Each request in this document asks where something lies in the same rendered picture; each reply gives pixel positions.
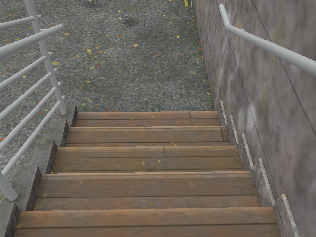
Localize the stairs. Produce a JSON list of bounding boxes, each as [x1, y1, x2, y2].
[[14, 111, 281, 237]]

